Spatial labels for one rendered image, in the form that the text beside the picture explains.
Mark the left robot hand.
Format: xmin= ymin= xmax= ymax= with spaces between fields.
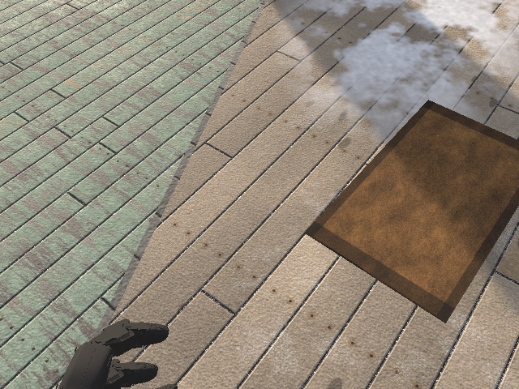
xmin=56 ymin=318 xmax=178 ymax=389

